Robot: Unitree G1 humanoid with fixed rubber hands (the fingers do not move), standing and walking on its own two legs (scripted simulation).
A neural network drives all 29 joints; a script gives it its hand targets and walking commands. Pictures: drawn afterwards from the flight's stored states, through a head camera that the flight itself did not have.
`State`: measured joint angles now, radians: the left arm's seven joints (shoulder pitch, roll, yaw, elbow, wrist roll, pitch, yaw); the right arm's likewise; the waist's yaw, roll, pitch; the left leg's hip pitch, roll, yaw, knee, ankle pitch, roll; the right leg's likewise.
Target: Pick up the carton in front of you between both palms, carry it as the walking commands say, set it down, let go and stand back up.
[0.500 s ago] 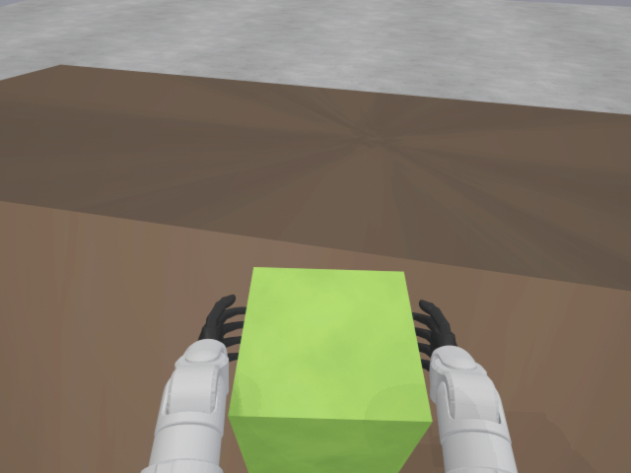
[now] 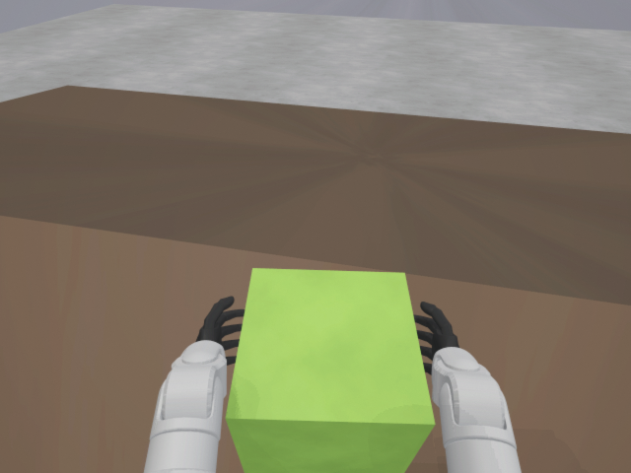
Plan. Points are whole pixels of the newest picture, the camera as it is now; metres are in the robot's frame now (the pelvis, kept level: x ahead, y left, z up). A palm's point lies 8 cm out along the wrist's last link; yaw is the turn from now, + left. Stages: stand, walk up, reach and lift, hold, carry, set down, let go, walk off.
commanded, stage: hold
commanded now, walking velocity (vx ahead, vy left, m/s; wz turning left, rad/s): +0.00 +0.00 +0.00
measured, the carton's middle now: (324, 382) +0.29 +0.00 -0.02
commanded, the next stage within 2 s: carry in 0.64 s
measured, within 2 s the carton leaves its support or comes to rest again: neither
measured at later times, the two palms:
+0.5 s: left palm (210, 352) +0.28 +0.15 +0.05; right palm (443, 359) +0.28 -0.15 +0.05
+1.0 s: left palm (233, 291) +0.36 +0.13 +0.08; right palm (448, 297) +0.36 -0.17 +0.08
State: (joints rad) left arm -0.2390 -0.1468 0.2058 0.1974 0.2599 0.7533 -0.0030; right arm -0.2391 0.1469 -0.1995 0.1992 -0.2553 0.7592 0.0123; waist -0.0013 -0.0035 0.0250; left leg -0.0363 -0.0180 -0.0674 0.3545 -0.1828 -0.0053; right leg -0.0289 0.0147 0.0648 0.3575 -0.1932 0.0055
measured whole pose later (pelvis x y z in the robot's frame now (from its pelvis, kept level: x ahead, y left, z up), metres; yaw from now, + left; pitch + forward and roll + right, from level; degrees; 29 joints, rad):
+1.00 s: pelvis +0.08 -0.02 -0.01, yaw +1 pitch +5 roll +1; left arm -0.17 -0.14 0.10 -0.17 0.13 1.03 0.08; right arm -0.15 0.13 -0.14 -0.20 -0.11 1.05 -0.07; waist -0.01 -0.03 -0.18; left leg -0.40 0.02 0.10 0.68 -0.46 0.00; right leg -0.19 -0.04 -0.04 0.45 -0.34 -0.01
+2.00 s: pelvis +0.70 -0.02 -0.03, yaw -2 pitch +4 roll +1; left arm -0.05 -0.13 0.08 -0.49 0.07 1.23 0.12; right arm -0.06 0.13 -0.05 -0.46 -0.06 1.22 -0.12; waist -0.02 -0.04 -0.09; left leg -0.49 0.04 0.27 0.59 -0.16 0.10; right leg -0.11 -0.10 -0.11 0.87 -0.47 0.02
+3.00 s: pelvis +1.36 -0.05 -0.04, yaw -2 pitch +4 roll -1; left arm -0.56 -0.05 0.22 -0.05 0.04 1.14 0.14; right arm -0.56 0.08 -0.23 -0.05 -0.05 1.14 -0.15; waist -0.03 -0.02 -0.01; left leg -0.53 0.01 0.17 0.63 -0.04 0.14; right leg -0.20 -0.02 -0.09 1.00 -0.51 -0.02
